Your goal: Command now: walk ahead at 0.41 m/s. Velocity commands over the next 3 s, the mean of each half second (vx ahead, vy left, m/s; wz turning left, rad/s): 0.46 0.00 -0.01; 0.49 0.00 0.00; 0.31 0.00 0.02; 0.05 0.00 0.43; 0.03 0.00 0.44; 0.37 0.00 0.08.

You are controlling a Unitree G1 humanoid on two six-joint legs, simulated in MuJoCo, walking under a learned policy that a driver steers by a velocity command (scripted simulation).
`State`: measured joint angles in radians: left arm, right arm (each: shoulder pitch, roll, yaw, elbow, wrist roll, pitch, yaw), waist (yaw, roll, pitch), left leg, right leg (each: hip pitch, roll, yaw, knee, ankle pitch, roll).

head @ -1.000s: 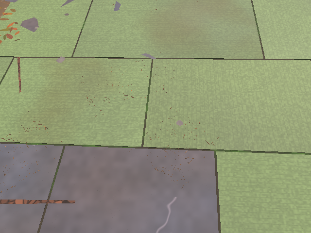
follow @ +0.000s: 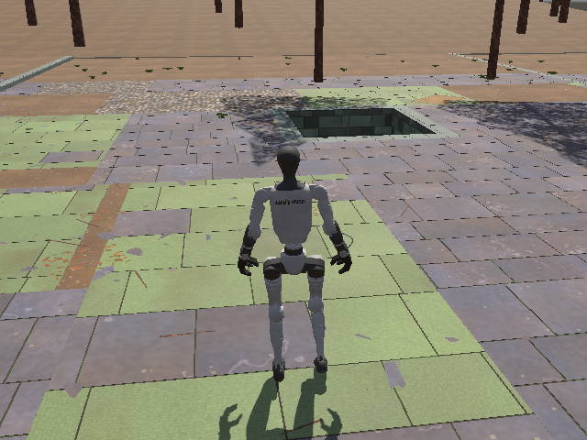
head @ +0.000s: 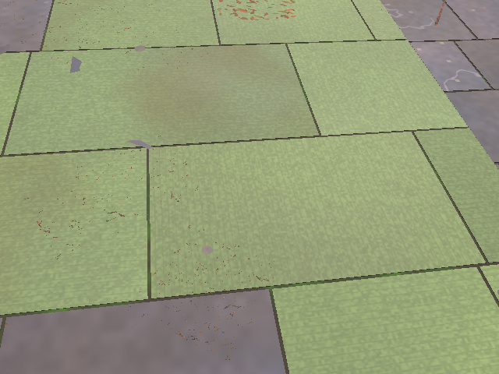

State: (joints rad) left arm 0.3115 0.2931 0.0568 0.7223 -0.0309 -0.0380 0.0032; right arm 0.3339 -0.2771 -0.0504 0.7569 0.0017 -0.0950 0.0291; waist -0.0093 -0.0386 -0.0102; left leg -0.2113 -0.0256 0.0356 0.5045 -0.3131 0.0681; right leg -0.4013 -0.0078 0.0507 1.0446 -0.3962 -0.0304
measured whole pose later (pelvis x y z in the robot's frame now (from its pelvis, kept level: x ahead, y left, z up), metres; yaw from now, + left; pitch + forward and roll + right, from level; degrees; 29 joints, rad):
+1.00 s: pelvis +0.55 +0.02 -0.01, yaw +0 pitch +2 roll -1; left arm 0.34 0.31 0.04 0.85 -0.03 -0.07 -0.01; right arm 0.14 -0.27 -0.03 0.70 0.00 -0.09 0.03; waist 0.03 -0.02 0.04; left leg -0.42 -0.01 0.04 0.55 -0.16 0.05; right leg -0.30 0.00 0.04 1.10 -0.44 -0.03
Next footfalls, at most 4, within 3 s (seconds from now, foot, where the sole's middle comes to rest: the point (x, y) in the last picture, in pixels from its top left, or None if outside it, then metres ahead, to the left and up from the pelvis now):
0.38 right None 0.38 -0.13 -0.77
0.90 left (203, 322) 0.67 0.11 -0.77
1.38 right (275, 251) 0.92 -0.10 -0.77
1.80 left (198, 277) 0.81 0.14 -0.77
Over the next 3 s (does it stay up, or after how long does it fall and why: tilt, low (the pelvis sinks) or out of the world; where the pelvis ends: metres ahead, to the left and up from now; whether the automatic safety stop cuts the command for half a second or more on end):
stays up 0.92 0.12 0.01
